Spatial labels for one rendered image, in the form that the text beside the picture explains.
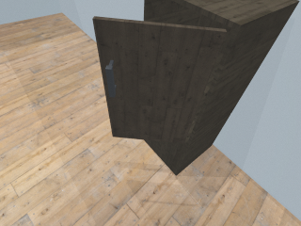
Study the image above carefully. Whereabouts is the cupboard door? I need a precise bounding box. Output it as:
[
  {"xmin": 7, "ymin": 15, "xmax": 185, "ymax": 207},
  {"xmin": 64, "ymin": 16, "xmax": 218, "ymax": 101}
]
[{"xmin": 92, "ymin": 16, "xmax": 227, "ymax": 144}]

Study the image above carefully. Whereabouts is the handle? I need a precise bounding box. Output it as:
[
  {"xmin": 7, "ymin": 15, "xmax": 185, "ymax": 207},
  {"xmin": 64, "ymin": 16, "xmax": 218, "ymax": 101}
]
[{"xmin": 105, "ymin": 60, "xmax": 117, "ymax": 98}]

